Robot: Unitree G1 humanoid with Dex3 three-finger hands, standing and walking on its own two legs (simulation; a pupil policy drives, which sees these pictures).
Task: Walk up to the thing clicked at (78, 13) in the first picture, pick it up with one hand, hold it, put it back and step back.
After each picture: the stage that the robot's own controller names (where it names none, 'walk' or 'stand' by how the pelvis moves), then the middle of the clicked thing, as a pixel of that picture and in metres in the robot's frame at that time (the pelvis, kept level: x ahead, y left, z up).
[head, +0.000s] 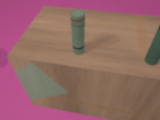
stand; (78, 34) +0.71 +0.05 -0.03
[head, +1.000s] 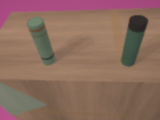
walk; (43, 43) +0.60 +0.23 -0.01
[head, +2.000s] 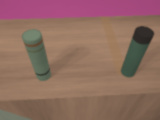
stand; (38, 58) +0.50 +0.20 -0.01
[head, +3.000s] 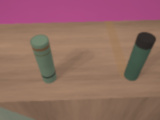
stand; (45, 61) +0.51 +0.19 -0.03
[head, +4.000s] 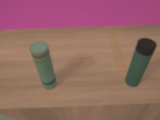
stand; (45, 68) +0.49 +0.19 -0.03
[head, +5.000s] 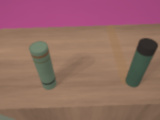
stand; (44, 68) +0.48 +0.19 -0.03
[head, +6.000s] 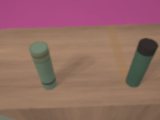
stand; (44, 68) +0.48 +0.19 -0.03
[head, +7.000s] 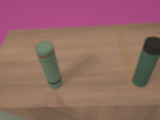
rise first; (50, 67) +0.48 +0.19 -0.03
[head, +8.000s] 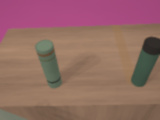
go down; (50, 66) +0.48 +0.19 -0.03
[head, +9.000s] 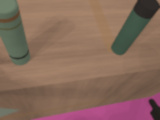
go down; (13, 36) +0.50 +0.18 +0.04
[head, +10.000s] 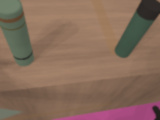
go down; (17, 37) +0.50 +0.18 +0.05
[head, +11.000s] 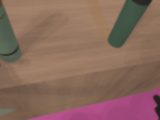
close in; out of the picture +0.50 +0.20 +0.07
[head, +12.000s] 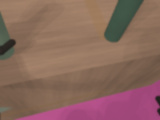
lift; out of the picture +0.52 +0.20 +0.09
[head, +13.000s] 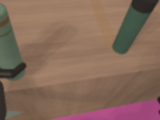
lift; (5, 48) +0.45 +0.20 +0.08
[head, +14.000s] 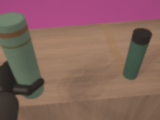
lift; (23, 61) +0.34 +0.17 +0.19
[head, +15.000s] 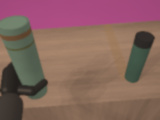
hold; (27, 63) +0.34 +0.17 +0.18
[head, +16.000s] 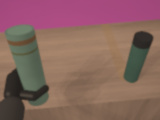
crouch; (30, 69) +0.35 +0.17 +0.15
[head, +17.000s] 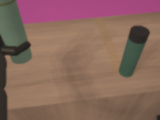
crouch; (10, 25) +0.46 +0.20 +0.21
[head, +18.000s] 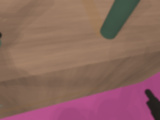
lower; out of the picture +0.54 +0.21 +0.09
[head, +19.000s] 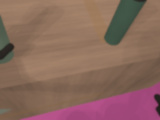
lower; out of the picture +0.51 +0.20 +0.08
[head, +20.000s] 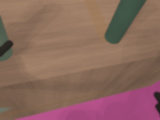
lower; out of the picture +0.52 +0.20 +0.08
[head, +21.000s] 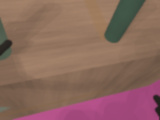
lower; out of the picture +0.52 +0.20 +0.09
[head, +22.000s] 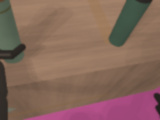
loosen; (3, 28) +0.51 +0.18 +0.08
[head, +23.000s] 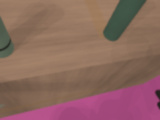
rise; out of the picture +0.49 +0.19 +0.09
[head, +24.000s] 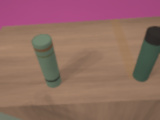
sink last; (48, 63) +0.47 +0.17 +0.02
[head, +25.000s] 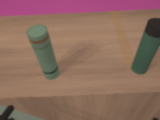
stand; (45, 55) +0.48 +0.18 +0.03
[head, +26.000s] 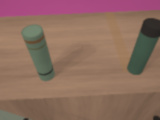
stand; (40, 56) +0.48 +0.19 +0.04
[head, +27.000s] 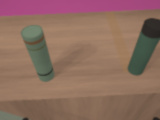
stand; (40, 57) +0.47 +0.19 +0.04
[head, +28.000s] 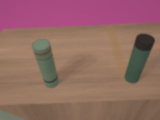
stand; (47, 66) +0.49 +0.18 -0.02
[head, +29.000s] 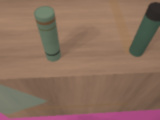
walk; (49, 37) +0.55 +0.14 +0.01
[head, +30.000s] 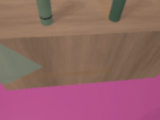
walk; (43, 2) +0.79 +0.23 -0.01
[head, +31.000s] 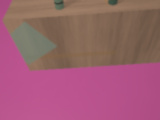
stand; out of the picture +1.12 +0.24 -0.01
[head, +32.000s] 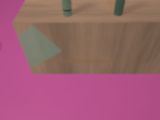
stand; out of the picture +1.14 +0.16 -0.03
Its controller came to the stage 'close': yes
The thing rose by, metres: 0.23
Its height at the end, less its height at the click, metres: +0.00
